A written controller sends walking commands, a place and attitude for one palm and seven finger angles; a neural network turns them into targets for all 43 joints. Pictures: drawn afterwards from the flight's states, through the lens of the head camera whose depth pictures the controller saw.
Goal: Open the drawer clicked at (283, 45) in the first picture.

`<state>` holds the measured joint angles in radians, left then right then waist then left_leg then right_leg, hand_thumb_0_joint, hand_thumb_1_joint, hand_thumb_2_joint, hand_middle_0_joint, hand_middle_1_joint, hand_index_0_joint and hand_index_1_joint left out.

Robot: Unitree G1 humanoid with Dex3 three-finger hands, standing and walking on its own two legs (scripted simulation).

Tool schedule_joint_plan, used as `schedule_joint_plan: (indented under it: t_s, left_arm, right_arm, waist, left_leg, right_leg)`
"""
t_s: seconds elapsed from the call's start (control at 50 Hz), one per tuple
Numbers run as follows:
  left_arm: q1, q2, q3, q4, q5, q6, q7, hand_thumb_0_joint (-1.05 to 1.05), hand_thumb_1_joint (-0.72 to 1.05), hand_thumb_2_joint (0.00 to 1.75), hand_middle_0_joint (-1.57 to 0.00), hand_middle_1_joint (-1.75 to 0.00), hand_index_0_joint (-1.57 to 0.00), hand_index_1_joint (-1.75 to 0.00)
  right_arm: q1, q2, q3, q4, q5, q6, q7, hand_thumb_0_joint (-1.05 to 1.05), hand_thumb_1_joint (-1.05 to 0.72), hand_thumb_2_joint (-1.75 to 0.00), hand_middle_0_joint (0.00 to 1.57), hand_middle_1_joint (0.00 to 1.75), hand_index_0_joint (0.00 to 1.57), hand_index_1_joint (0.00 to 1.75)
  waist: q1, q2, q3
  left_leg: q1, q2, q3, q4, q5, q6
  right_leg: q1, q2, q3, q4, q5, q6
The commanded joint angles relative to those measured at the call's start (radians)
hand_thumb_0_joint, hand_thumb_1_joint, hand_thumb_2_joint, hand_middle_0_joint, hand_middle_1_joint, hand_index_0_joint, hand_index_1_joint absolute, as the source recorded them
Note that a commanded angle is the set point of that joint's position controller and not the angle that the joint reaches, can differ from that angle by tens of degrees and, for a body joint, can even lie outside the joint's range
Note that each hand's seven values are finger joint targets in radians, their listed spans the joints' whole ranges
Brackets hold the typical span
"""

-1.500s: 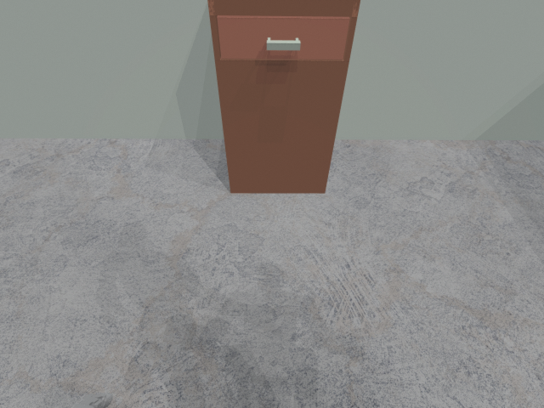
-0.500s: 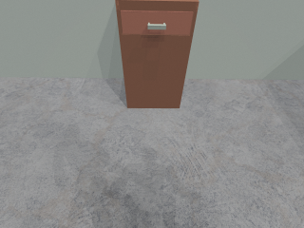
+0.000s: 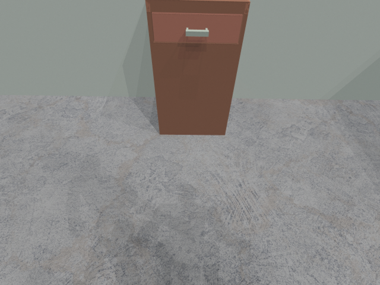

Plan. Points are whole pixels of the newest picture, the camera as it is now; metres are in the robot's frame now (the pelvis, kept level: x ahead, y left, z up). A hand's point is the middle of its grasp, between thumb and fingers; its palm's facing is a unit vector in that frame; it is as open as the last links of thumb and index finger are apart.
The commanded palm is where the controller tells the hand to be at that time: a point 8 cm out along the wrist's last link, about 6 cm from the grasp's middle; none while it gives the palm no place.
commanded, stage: walk to a spot facing it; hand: left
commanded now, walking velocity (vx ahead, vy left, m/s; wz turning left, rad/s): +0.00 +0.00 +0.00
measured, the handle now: (197, 31) +1.25 +0.04 +0.00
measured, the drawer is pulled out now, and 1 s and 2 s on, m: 0.00 0.00 0.00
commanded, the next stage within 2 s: turn to face it in 1.28 s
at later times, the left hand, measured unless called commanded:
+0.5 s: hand out of the picture +0.10 +0.14 -0.18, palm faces -0.12 -0.97 -0.21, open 7.4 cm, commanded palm none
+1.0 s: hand (149, 217) +0.34 +0.15 -0.20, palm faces -0.35 -0.92 -0.19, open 7.4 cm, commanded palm none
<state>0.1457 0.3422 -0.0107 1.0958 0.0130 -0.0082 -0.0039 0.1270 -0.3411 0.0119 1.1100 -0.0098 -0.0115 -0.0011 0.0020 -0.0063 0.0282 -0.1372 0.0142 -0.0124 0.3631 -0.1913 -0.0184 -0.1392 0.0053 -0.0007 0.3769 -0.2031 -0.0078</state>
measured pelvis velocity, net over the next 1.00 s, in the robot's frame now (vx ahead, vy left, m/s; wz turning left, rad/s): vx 0.28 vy -0.04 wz -0.46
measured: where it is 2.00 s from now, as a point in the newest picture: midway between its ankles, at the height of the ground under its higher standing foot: (235, 247)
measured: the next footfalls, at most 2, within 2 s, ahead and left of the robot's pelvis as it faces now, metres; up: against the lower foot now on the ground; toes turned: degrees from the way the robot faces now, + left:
left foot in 0.88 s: +0.40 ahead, +0.03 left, +0.00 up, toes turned -15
right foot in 1.36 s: +0.44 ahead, -0.30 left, +0.00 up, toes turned -47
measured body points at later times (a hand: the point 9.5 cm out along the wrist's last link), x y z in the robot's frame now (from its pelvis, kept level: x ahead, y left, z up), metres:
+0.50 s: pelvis +0.07 -0.05 -0.02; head +0.08 -0.06 +0.43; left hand +0.10 +0.19 -0.16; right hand +0.02 -0.29 -0.18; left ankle +0.03 +0.11 -0.68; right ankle +0.05 -0.12 -0.75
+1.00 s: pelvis +0.28 -0.04 -0.02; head +0.30 -0.03 +0.43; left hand +0.36 +0.19 -0.18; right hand +0.29 -0.29 -0.14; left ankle +0.36 +0.04 -0.75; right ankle +0.15 -0.11 -0.65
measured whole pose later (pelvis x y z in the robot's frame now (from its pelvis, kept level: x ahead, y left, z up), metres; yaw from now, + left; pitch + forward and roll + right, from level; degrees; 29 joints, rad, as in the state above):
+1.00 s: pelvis +0.28 -0.04 -0.02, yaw -26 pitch -1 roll +0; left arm 0.34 0.23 0.09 1.05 0.03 -0.01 -0.02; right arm 0.15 -0.14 -0.02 0.93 -0.03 -0.08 -0.01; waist 0.04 -0.06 0.05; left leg -0.32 0.09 0.17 0.60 -0.26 0.01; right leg -0.40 -0.01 -0.02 1.25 -0.40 -0.03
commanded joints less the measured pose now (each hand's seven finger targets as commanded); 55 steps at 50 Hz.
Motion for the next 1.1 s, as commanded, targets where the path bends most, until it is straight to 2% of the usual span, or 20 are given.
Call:
schedule_joint_plan:
  t_s: [0.0, 0.08, 0.14, 0.2, 0.24, 0.3, 0.34, 0.36, 0.38, 0.4, 0.48, 0.56, 0.72, 0.8, 0.82, 0.86, 0.88, 0.92, 0.98, 1.08]
  left_arm:
    - [-0.040, 0.210, 0.043, -0.067, -0.002, -0.020, 0.014, 0.00, 0.90, 0.90, -0.20, -0.30, -0.20, -0.30]
    - [0.047, 0.088, 0.023, -0.045, 0.002, 0.011, 0.013, 0.00, 0.90, 0.90, -0.20, -0.30, -0.20, -0.30]
    - [0.067, 0.094, 0.044, -0.084, 0.010, 0.030, -0.006, 0.00, 0.90, 0.90, -0.20, -0.30, -0.20, -0.30]
    - [0.094, 0.049, 0.055, -0.133, 0.011, 0.020, -0.021, 0.00, 0.90, 0.90, -0.20, -0.30, -0.20, -0.30]
    - [0.042, 0.007, 0.062, -0.176, 0.010, 0.012, -0.029, 0.00, 0.90, 0.90, -0.20, -0.30, -0.20, -0.30]
    - [0.049, -0.030, 0.073, -0.192, 0.009, -0.002, -0.042, 0.00, 0.90, 0.90, -0.20, -0.30, -0.20, -0.30]
    - [0.219, -0.044, 0.083, -0.137, 0.012, -0.007, -0.045, 0.00, 0.90, 0.90, -0.20, -0.30, -0.20, -0.30]
    - [0.364, 0.020, 0.097, -0.093, 0.018, -0.020, -0.035, 0.00, 0.90, 0.90, -0.20, -0.30, -0.20, -0.30]
    - [0.472, 0.145, 0.123, -0.068, 0.016, -0.039, -0.012, 0.00, 0.90, 0.90, -0.20, -0.30, -0.20, -0.30]
    - [0.492, 0.124, 0.116, -0.074, -0.002, -0.037, 0.008, 0.00, 0.90, 0.90, -0.20, -0.30, -0.20, -0.30]
    - [0.282, 0.014, 0.091, -0.119, 0.012, -0.051, 0.015, 0.00, 0.90, 0.90, -0.20, -0.30, -0.20, -0.30]
    - [0.318, -0.006, 0.091, -0.093, 0.013, -0.068, 0.012, 0.00, 0.90, 0.90, -0.20, -0.30, -0.20, -0.30]
    - [0.356, -0.014, 0.090, -0.067, 0.016, -0.065, 0.023, 0.00, 0.90, 0.90, -0.20, -0.30, -0.20, -0.30]
    - [0.285, 0.011, 0.105, -0.085, 0.012, -0.060, 0.023, 0.00, 0.90, 0.90, -0.20, -0.30, -0.20, -0.30]
    - [0.273, -0.002, 0.107, -0.090, 0.007, -0.060, 0.020, 0.00, 0.90, 0.90, -0.20, -0.30, -0.20, -0.30]
    - [0.308, -0.087, 0.101, -0.135, -0.008, -0.061, -0.003, 0.00, 0.90, 0.90, -0.20, -0.30, -0.20, -0.30]
    - [0.245, -0.070, 0.095, -0.160, -0.001, -0.056, -0.003, 0.00, 0.90, 0.90, -0.20, -0.30, -0.20, -0.30]
    - [0.152, -0.081, 0.103, -0.169, 0.013, -0.041, -0.021, 0.00, 0.90, 0.90, -0.20, -0.30, -0.20, -0.30]
    - [0.203, -0.116, 0.106, -0.156, 0.022, -0.002, -0.039, 0.00, 0.90, 0.90, -0.20, -0.30, -0.20, -0.30]
    - [0.083, -0.129, 0.106, -0.211, 0.026, 0.024, -0.052, 0.00, 0.90, 0.90, -0.20, -0.30, -0.20, -0.30]
  right_arm:
    - [-0.054, -0.202, -0.044, -0.061, 0.002, -0.022, -0.012, 0.00, -0.90, -0.90, 0.20, 0.30, 0.20, 0.30]
    - [0.041, -0.077, -0.020, -0.035, -0.009, -0.001, -0.009, 0.00, -0.90, -0.90, 0.20, 0.30, 0.20, 0.30]
    - [0.071, -0.103, -0.041, -0.063, -0.016, 0.008, -0.009, 0.00, -0.90, -0.90, 0.20, 0.30, 0.20, 0.30]
    - [0.132, -0.148, -0.072, -0.090, -0.014, -0.004, -0.014, 0.00, -0.90, -0.90, 0.20, 0.30, 0.20, 0.30]
    - [0.170, -0.158, -0.090, -0.096, -0.011, -0.024, -0.017, 0.00, -0.90, -0.90, 0.20, 0.30, 0.20, 0.30]
    - [0.148, -0.117, -0.090, -0.103, -0.016, -0.036, -0.019, 0.00, -0.90, -0.90, 0.20, 0.30, 0.20, 0.30]
    - [0.094, -0.096, -0.088, -0.114, -0.015, -0.036, -0.019, 0.00, -0.90, -0.90, 0.20, 0.30, 0.20, 0.30]
    - [0.088, -0.050, -0.080, -0.129, -0.008, -0.034, -0.011, 0.00, -0.90, -0.90, 0.20, 0.30, 0.20, 0.30]
    - [0.048, 0.031, -0.060, -0.188, 0.000, -0.036, 0.001, 0.00, -0.90, -0.90, 0.20, 0.30, 0.20, 0.30]
    - [-0.036, -0.016, -0.067, -0.221, -0.006, -0.042, -0.001, 0.00, -0.90, -0.90, 0.20, 0.30, 0.20, 0.30]
    - [0.025, 0.036, -0.079, -0.169, -0.018, -0.037, 0.011, 0.00, -0.90, -0.90, 0.20, 0.30, 0.20, 0.30]
    - [0.037, 0.080, -0.080, -0.178, -0.015, -0.028, 0.016, 0.00, -0.90, -0.90, 0.20, 0.30, 0.20, 0.30]
    - [-0.129, 0.107, -0.072, -0.261, -0.007, -0.043, 0.028, 0.00, -0.90, -0.90, 0.20, 0.30, 0.20, 0.30]
    - [0.027, 0.070, -0.084, -0.224, -0.008, -0.059, 0.010, 0.00, -0.90, -0.90, 0.20, 0.30, 0.20, 0.30]
    - [0.180, 0.028, -0.093, -0.179, -0.012, -0.064, -0.006, 0.00, -0.90, -0.90, 0.20, 0.30, 0.20, 0.30]
    - [0.402, -0.144, -0.126, -0.131, -0.024, -0.065, -0.018, 0.00, -0.90, -0.90, 0.20, 0.30, 0.20, 0.30]
    - [0.336, -0.121, -0.115, -0.153, -0.013, -0.056, -0.017, 0.00, -0.90, -0.90, 0.20, 0.30, 0.20, 0.30]
    - [0.201, 0.004, -0.092, -0.177, -0.014, -0.066, -0.017, 0.00, -0.90, -0.90, 0.20, 0.30, 0.20, 0.30]
    - [0.141, 0.065, -0.078, -0.172, -0.014, -0.084, -0.024, 0.00, -0.90, -0.90, 0.20, 0.30, 0.20, 0.30]
    - [0.205, 0.052, -0.086, -0.148, -0.013, -0.089, -0.022, 0.00, -0.90, -0.90, 0.20, 0.30, 0.20, 0.30]
  waist:
    - [0.001, 0.011, -0.044]
    - [-0.002, -0.006, -0.049]
    - [-0.003, 0.022, 0.084]
    - [-0.022, 0.137, 0.086]
    - [-0.044, 0.203, 0.078]
    - [-0.016, 0.153, 0.070]
    - [0.066, 0.112, 0.020]
    - [0.126, -0.092, -0.026]
    - [0.154, -0.442, -0.023]
    - [0.161, -0.252, 0.004]
    - [0.027, -0.039, 0.063]
    - [0.017, -0.065, 0.020]
    - [0.062, -0.117, 0.058]
    - [-0.025, -0.099, 0.010]
    - [-0.087, -0.062, -0.062]
    - [-0.120, 0.330, -0.231]
    - [-0.104, 0.200, -0.148]
    - [-0.056, 0.167, 0.036]
    - [0.021, 0.149, 0.022]
    - [0.004, 0.114, 0.057]
  left_leg:
    - [0.010, 0.104, -0.087, -0.057, 0.098, 0.042]
    - [0.013, 0.096, -0.036, -0.012, -0.094, 0.022]
    - [-0.083, 0.113, -0.051, -0.035, -0.388, 0.042]
    - [-0.005, 0.241, -0.190, -0.118, -0.499, 0.121]
    - [0.078, 0.367, -0.254, -0.174, -0.356, 0.202]
    - [0.034, 0.355, -0.095, -0.089, -0.094, 0.175]
    - [-0.125, 0.272, 0.057, 0.120, -0.110, 0.101]
    - [-0.287, 0.178, 0.157, 0.408, -0.180, 0.043]
    - [-0.602, 0.037, 0.212, 0.756, -0.418, -0.015]
    - [-0.631, 0.080, 0.054, 0.827, -0.372, 0.004]
    - [-0.549, 0.138, 0.026, 0.792, -0.120, -0.018]
    - [-0.545, 0.121, 0.060, 0.683, -0.039, -0.040]
    - [-0.487, 0.084, 0.092, 0.415, 0.003, -0.026]
    - [-0.131, 0.017, 0.130, 0.198, 0.008, 0.004]
    - [0.100, 0.038, 0.104, 0.138, 0.039, 0.020]
    - [0.388, 0.504, -0.478, -0.047, -0.023, 0.183]
    - [0.225, 0.540, -0.513, -0.105, -0.222, 0.227]
    - [-0.002, 0.440, -0.325, -0.174, -0.351, 0.167]
    - [-0.102, 0.350, -0.035, -0.158, -0.109, 0.115]
    - [-0.065, 0.342, 0.107, -0.186, -0.001, 0.136]
  right_leg:
    - [-0.019, -0.127, 0.114, -0.077, 0.084, -0.025]
    - [-0.061, -0.103, 0.143, -0.061, -0.133, -0.020]
    - [-0.198, -0.057, 0.170, -0.023, -0.369, -0.039]
    - [-0.340, 0.029, 0.072, 0.225, -0.312, -0.030]
    - [-0.452, -0.010, -0.010, 0.448, -0.286, -0.007]
    - [-0.358, -0.068, -0.038, 0.383, -0.283, -0.002]
    - [-0.058, -0.029, -0.100, 0.201, -0.120, -0.010]
    - [0.150, -0.079, 0.021, 0.053, -0.159, -0.040]
    - [0.245, -0.368, 0.542, -0.154, -0.213, -0.157]
    - [0.171, -0.403, 0.660, -0.209, -0.251, -0.233]
    - [-0.016, -0.294, 0.410, -0.198, -0.184, -0.211]
    - [0.036, -0.228, 0.268, -0.163, 0.085, -0.192]
    - [0.088, -0.204, 0.238, -0.110, 0.305, -0.164]
    - [-0.008, -0.161, 0.208, 0.067, 0.462, -0.131]
    - [-0.100, -0.114, 0.185, 0.247, 0.459, -0.103]
    - [-0.451, 0.074, 0.011, 0.845, -0.362, -0.030]
    - [-0.499, 0.010, 0.047, 0.966, -0.369, -0.040]
    - [-0.551, -0.077, 0.038, 0.998, -0.196, -0.029]
    - [-0.461, -0.117, 0.008, 0.900, -0.081, -0.007]
    - [-0.515, -0.146, -0.031, 0.698, 0.025, 0.027]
